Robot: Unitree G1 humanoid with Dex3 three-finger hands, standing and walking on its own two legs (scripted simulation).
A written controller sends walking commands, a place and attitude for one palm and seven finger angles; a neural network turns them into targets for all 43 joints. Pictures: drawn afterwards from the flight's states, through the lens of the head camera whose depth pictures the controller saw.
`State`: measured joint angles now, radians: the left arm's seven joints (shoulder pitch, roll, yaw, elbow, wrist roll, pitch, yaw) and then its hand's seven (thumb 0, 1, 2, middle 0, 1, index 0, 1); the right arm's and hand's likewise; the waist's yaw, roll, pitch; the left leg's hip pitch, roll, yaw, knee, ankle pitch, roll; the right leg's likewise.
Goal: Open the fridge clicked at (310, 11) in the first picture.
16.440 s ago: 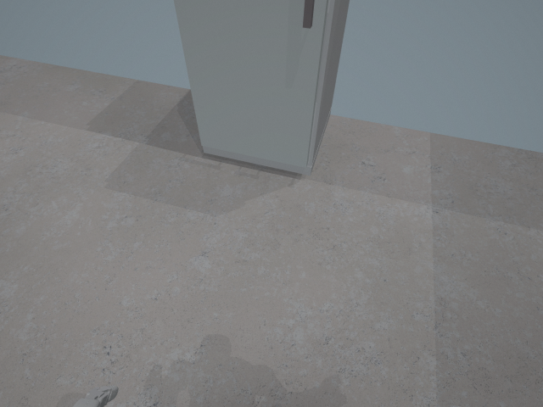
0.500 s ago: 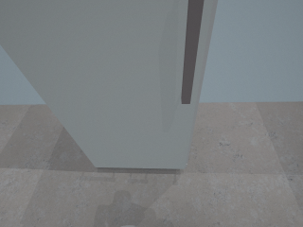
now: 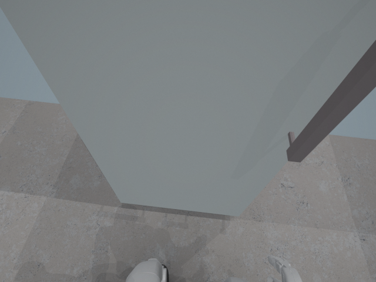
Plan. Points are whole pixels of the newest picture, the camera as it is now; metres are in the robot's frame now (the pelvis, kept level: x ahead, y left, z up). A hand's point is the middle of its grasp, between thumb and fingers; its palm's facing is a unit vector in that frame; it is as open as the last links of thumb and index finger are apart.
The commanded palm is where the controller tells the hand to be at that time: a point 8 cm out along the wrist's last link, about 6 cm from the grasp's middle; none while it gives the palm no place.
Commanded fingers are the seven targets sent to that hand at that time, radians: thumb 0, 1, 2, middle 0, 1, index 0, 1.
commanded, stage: come to a stop and stand still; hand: right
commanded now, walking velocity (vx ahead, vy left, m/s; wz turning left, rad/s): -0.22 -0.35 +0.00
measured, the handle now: (352, 73) +0.41 -0.18 +0.25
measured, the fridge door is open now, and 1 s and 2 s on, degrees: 0 0 0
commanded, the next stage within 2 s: look again from close up in 1.30 s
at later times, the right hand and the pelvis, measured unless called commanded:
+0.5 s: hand out of the picture -0.09 -0.26 -0.17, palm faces +0.14 +0.97 -0.21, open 7.4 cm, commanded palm none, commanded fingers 0.00 -0.90 -0.90 0.20 0.30 0.20 0.30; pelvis -0.07 -0.06 +0.02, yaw -3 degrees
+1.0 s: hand out of the picture +0.03 -0.19 -0.16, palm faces -0.02 +0.98 -0.22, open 7.3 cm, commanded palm none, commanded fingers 0.00 -0.90 -0.90 0.20 0.30 0.20 0.30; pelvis -0.06 -0.01 +0.01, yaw -1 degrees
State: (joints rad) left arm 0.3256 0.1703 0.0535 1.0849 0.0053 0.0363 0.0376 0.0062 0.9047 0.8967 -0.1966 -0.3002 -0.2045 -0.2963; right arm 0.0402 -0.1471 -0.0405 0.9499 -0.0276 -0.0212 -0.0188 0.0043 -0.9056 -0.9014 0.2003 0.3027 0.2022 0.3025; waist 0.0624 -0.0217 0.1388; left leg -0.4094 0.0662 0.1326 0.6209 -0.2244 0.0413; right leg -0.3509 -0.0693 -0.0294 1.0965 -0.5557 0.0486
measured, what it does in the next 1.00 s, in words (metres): steps on the spot: right foot, then left foot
